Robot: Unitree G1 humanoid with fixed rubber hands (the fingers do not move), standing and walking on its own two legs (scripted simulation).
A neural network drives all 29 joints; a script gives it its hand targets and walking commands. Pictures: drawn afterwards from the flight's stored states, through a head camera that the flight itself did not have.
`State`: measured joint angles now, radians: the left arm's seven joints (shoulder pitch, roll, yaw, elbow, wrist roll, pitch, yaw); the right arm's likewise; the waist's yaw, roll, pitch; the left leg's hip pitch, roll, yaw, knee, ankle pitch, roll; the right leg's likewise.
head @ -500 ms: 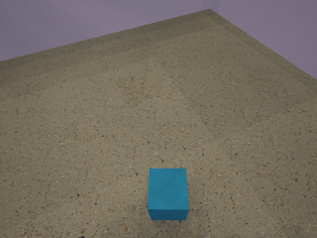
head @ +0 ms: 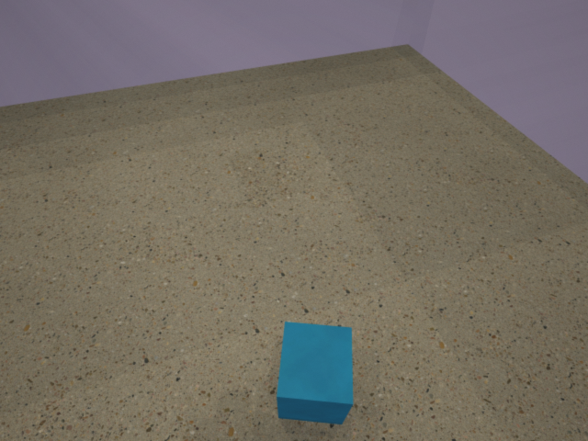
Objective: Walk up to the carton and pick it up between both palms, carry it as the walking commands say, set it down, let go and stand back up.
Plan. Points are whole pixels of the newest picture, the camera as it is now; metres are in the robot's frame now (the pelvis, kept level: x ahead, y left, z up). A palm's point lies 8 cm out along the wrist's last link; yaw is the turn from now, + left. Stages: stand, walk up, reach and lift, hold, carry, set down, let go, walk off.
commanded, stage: walk up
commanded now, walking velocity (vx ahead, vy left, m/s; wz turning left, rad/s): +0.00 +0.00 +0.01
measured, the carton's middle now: (313, 374) +0.41 -0.03 -0.65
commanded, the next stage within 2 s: stand in 0.26 s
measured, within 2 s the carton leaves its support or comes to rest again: neither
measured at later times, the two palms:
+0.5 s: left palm out of the picture +0.05 +0.23 -0.13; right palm out of the picture +0.05 -0.25 -0.13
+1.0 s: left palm (175, 430) +0.17 +0.22 -0.16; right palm out of the picture +0.16 -0.23 -0.16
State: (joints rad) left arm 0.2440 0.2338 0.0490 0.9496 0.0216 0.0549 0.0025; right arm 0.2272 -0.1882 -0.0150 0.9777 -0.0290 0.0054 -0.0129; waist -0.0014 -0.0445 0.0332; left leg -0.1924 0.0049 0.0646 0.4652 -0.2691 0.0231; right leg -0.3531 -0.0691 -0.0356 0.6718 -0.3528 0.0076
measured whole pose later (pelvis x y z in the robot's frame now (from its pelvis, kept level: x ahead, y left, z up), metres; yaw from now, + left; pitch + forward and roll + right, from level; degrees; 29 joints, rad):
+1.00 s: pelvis -0.03 +0.00 -0.05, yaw +0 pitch +15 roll +0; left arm 0.01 0.17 0.08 0.51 0.03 0.35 -0.04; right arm 0.03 -0.17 -0.08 0.45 -0.02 0.36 0.01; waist -0.02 0.01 -0.02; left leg -0.77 0.03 0.06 0.92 -0.41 0.02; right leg -0.79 -0.04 -0.07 0.90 -0.37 -0.01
